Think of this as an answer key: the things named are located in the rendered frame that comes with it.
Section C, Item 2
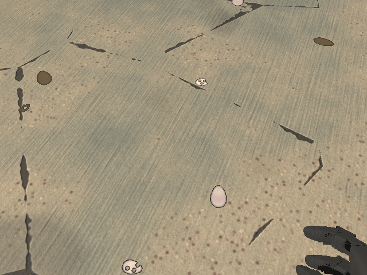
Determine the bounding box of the robot right hand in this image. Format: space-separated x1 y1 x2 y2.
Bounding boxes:
296 226 367 275

